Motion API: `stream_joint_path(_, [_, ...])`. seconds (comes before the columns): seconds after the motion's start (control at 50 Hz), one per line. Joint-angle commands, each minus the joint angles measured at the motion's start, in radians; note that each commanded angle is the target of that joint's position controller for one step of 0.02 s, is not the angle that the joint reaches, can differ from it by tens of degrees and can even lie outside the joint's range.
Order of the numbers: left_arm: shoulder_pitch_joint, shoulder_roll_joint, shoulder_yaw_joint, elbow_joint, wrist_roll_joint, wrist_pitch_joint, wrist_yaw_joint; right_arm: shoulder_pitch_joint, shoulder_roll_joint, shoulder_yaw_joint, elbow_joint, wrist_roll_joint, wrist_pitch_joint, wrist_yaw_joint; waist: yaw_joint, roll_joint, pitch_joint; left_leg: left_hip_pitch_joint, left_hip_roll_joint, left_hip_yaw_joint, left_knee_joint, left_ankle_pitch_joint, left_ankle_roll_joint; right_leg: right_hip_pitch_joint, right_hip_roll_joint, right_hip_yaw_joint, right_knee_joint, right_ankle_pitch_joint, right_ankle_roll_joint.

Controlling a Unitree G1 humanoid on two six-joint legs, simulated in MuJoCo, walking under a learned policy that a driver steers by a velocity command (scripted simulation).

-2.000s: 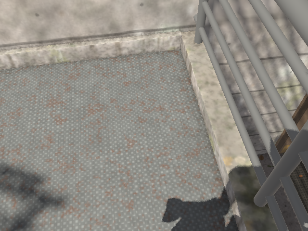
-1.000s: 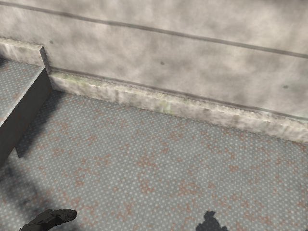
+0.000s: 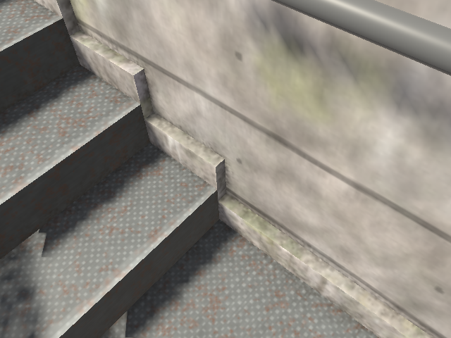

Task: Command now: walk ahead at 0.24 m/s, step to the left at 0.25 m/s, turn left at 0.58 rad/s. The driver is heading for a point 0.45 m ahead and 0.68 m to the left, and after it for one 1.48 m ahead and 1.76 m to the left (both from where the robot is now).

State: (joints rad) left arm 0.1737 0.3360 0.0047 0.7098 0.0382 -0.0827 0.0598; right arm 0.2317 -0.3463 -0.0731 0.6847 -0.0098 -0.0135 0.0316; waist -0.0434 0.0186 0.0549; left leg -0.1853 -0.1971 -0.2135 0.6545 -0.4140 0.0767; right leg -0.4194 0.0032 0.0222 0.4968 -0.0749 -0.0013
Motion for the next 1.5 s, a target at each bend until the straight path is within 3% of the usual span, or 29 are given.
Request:
stream_joint_path(0.02, [0.284, 0.307, 0.105, 0.045, 0.01, -0.024, 0.049, 0.193, -0.117, -0.01, -0.029, -0.024, 0.003, 0.004, 0.047, -0.161, -0.332, -0.406, 0.008, -0.171, 0.576, -0.229, -0.11, 0.69, -0.549, 0.687, -0.1, 0.668, -0.225])
stream_joint_path(0.06, [0.256, 0.228, 0.089, 0.043, -0.017, 0.005, 0.06, 0.017, -0.142, -0.015, -0.089, -0.016, 0.028, -0.004, 0.07, -0.023, -0.26, -0.47, 0.077, -0.083, 0.712, -0.08, -0.155, 0.602, -0.43, 0.365, -0.096, 0.385, -0.127])
stream_joint_path(0.12, [0.224, 0.165, 0.07, 0.055, -0.006, 0.034, 0.071, -0.089, -0.084, 0.013, -0.162, 0.011, 0.057, 0.014, 0.068, -0.121, -0.09, -0.503, 0.137, 0.027, 0.649, 0.129, -0.13, 0.415, -0.309, 0.158, -0.191, 0.063, -0.07])
stream_joint_path(0.32, [0.201, 0.286, 0.131, 0.046, -0.044, 0.011, 0.03, -0.12, -0.022, 0.016, -0.215, 0.007, 0.036, 0.045, 0.063, -0.222, 0.007, -0.378, 0.263, 0.141, 0.215, 0.25, -0.142, 0.296, -0.37, -0.069, -0.347, -0.016, -0.07])
stream_joint_path(0.36, [0.161, 0.221, 0.111, 0.026, -0.055, 0.029, -0.021, -0.063, -0.075, -0.011, -0.162, 0.041, -0.014, 0.011, 0.047, -0.359, -0.073, -0.09, 0.206, 0.271, 0.166, 0.21, -0.138, 0.172, -0.242, -0.182, -0.364, -0.305, -0.038])
stream_joint_path(0.4, [0.149, 0.3, 0.146, 0.037, -0.052, 0.043, 0.021, -0.157, -0.047, -0.008, -0.191, 0.01, 0.002, 0.052, 0.052, -0.204, 0.114, -0.294, 0.24, 0.237, 0.004, 0.19, -0.1, 0.263, -0.389, -0.099, -0.324, -0.084, -0.047])
stream_joint_path(0.46, [0.173, 0.243, 0.134, 0.039, -0.057, 0.051, 0.02, 0.128, -0.112, -0.062, -0.103, 0.023, 0.005, 0.053, -0.075, -0.126, -0.103, 0.069, 0.135, 0.279, -0.136, 0.182, -0.004, 0.266, -0.306, -0.212, 0.079, 0.158, -0.026])
stream_joint_path(0.48, [0.173, 0.134, 0.099, 0.004, -0.024, 0.051, 0.018, 0.243, -0.201, -0.091, -0.046, 0.039, 0.009, 0.044, -0.107, 0.101, -0.081, 0.26, 0.167, 0.143, -0.165, 0.27, 0.036, -0.007, -0.226, -0.209, 0.42, -0.316, 0.008])
stream_joint_path(0.5, [0.152, 0.049, 0.065, -0.115, -0.002, 0.024, 0.013, 0.231, -0.359, -0.114, -0.078, 0.027, 0.004, 0.034, -0.037, 0.448, -0.172, 0.36, 0.359, -0.424, -0.319, -0.057, 0.249, -0.376, -0.038, -0.122, 0.738, -0.671, 0.045])
stream_joint_path(0.52, [0.153, 0.117, 0.078, -0.103, -0.053, -0.01, -0.008, 0.161, -0.259, -0.078, -0.11, 0.028, -0.065, 0.039, -0.036, 0.18, -0.248, 0.35, 0.508, -0.763, -0.519, -0.517, 0.254, -0.474, -0.051, 0.085, 0.919, -0.499, 0.036])
stream_joint_path(0.56, [0.097, 0.123, 0.073, -0.073, -0.037, -0.029, -0.002, 0.063, -0.168, -0.035, -0.084, 0.026, -0.088, 0.026, 0.024, 0.084, -0.087, 0.159, 0.485, -0.554, -0.494, -0.24, 0.161, -0.466, -0.129, 0.096, 0.851, -0.245, -0.001])
stream_joint_path(0.6, [0.108, 0.152, 0.075, -0.055, 0.009, -0.022, 0.0, 0.003, -0.113, -0.018, -0.081, 0.008, -0.068, 0.0, 0.078, 0.142, -0.085, 0.049, 0.366, -0.245, -0.427, 0.235, 0.105, -0.286, -0.155, 0.097, 0.67, -0.124, 0.01])
stream_joint_path(0.66, [0.062, 0.117, 0.057, -0.049, -0.008, -0.009, -0.013, 0.019, -0.1, -0.012, -0.07, 0.011, -0.072, -0.027, 0.082, 0.12, -0.123, 0.002, 0.31, -0.086, -0.379, 0.683, 0.119, -0.14, -0.082, 0.022, 0.531, -0.138, 0.031])
stream_joint_path(0.78, [-0.141, 0.027, 0.004, -0.088, -0.031, 0.003, -0.035, 0.072, -0.115, -0.025, -0.019, 0.024, -0.043, -0.065, 0.012, 0.133, -0.092, 0.044, 0.303, -0.152, -0.338, 0.573, 0.081, -0.071, 0.028, 0.001, 0.111, -0.057, 0.057])
stream_joint_path(0.9, [-0.037, 0.086, 0.032, -0.095, 0.004, -0.009, -0.057, 0.004, -0.101, -0.021, -0.018, 0.032, -0.01, -0.074, 0.109, 0.111, -0.137, 0.173, 0.278, -0.252, -0.092, 1.024, 0.062, 0.145, 0.049, -0.022, -0.14, 0.005, -0.045])
stream_joint_path(0.94, [0.232, 0.159, 0.06, -0.053, 0.03, -0.012, -0.036, -0.053, -0.006, 0.009, -0.054, 0.024, -0.025, -0.071, 0.208, -0.118, -0.297, -0.181, 0.115, -0.095, 0.445, 0.518, -0.026, 0.66, -0.222, 0.26, -0.164, 0.322, -0.133])
stream_joint_path(0.96, [0.219, 0.19, 0.071, -0.041, 0.012, -0.003, -0.032, 0.096, 0.004, 0.019, -0.075, 0.036, -0.041, -0.067, 0.097, -0.309, -0.28, -0.461, 0.004, -0.054, 0.713, -0.168, -0.08, 0.712, -0.455, 0.675, -0.248, 0.072, -0.314])
stream_joint_path(0.98, [0.139, 0.132, 0.068, -0.047, -0.01, 0.015, -0.019, 0.134, -0.076, -0.001, -0.039, 0.051, -0.039, -0.06, 0.058, -0.183, -0.142, -0.61, 0.125, -0.007, 0.924, -0.158, -0.105, 0.584, -0.494, 0.67, -0.263, -0.313, -0.339])
stream_joint_path(1.02, [0.093, 0.005, 0.036, -0.063, -0.005, 0.042, -0.002, -0.04, -0.031, 0.015, -0.092, 0.053, -0.027, -0.06, 0.096, -0.118, 0.066, -0.83, 0.159, 0.109, 1.189, -0.124, -0.136, 0.467, -0.37, 0.415, -0.312, -0.373, -0.259])
stream_joint_path(1.08, [0.158, 0.013, 0.029, -0.02, 0.02, 0.06, 0.011, -0.146, 0.073, 0.058, -0.2, 0.044, -0.001, -0.056, 0.076, -0.112, 0.03, -0.935, 0.183, 0.124, 1.594, -0.21, -0.152, 0.365, -0.343, 0.177, -0.289, 0.171, -0.233])
stream_joint_path(1.18, [0.146, 0.034, 0.033, 0.028, -0.034, 0.109, 0.023, -0.259, 0.17, 0.13, -0.347, 0.048, 0.024, -0.061, 0.005, -0.077, 0.053, -1.144, 0.251, 0.129, 1.556, -0.149, -0.179, 0.238, -0.305, -0.016, -0.312, 0.013, -0.163])
stream_joint_path(1.26, [0.227, 0.167, 0.075, 0.041, -0.037, 0.155, 0.044, -0.464, 0.206, 0.169, -0.463, 0.009, 0.007, -0.038, 0.056, -0.11, -0.168, -0.708, 0.289, 0.331, 0.869, 0.014, -0.164, 0.193, -0.248, -0.084, -0.418, 0.256, -0.203])
stream_joint_path(1.3, [0.213, 0.232, 0.086, 0.078, -0.028, 0.13, 0.02, -0.296, 0.127, 0.124, -0.382, 0.027, 0.002, -0.018, -0.016, -0.241, -0.337, -0.409, 0.158, 0.421, 0.74, -0.053, -0.079, 0.367, -0.272, -0.182, -0.245, 1.294, -0.211])
stream_joint_path(1.34, [0.138, 0.259, 0.099, 0.057, -0.066, 0.103, -0.007, 0.001, -0.004, 0.07, -0.293, 0.009, 0.001, -0.008, -0.133, -0.245, -0.488, -0.245, 0.108, 0.294, 0.474, 0.011, 0.023, 0.559, -0.292, -0.189, 0.065, 1.664, -0.171])
stream_joint_path(1.36, [0.129, 0.221, 0.092, 0.029, -0.065, 0.076, -0.018, 0.13, -0.097, 0.029, -0.261, 0.009, 0.008, -0.013, -0.19, -0.124, -0.487, -0.006, 0.153, 0.02, 0.261, 0.224, 0.098, 0.327, -0.259, -0.126, 0.339, 1.219, -0.111])
stream_joint_path(1.38, [0.079, 0.061, 0.054, -0.07, -0.004, 0.05, -0.057, 0.139, -0.247, -0.013, -0.215, -0.02, 0.028, -0.046, -0.099, 0.439, -0.582, 0.221, 0.44, -0.7, -0.114, 0.446, 0.329, -0.171, 0.069, -0.044, 0.863, -0.262, -0.008])
stream_joint_path(1.4, [0.151, 0.079, 0.072, 0.005, -0.009, 0.028, -0.093, 0.05, -0.186, 0.004, -0.246, -0.059, 0.018, -0.065, -0.065, 0.251, -0.614, 0.159, 0.519, -0.854, -0.204, 0.292, 0.311, -0.223, 0.082, 0.215, 1.278, -0.347, -0.018])
stream_joint_path(1.44, [-0.029, -0.043, 0.036, -0.096, -0.043, 0.055, -0.083, -0.017, -0.057, 0.039, -0.185, 0.009, -0.005, -0.037, -0.007, 0.028, -0.183, -0.184, 0.413, -0.547, -0.178, 0.066, 0.16, -0.421, 0.042, 0.118, 1.389, -0.314, -0.027])
stream_joint_path(1.5, [0.087, -0.081, 0.011, -0.116, -0.043, 0.089, -0.039, -0.113, 0.041, 0.045, -0.112, 0.032, -0.012, -0.026, 0.137, 0.046, -0.007, -0.43, 0.271, -0.201, -0.164, 0.083, 0.09, -0.391, 0.013, 0.061, 1.494, -0.256, -0.026])
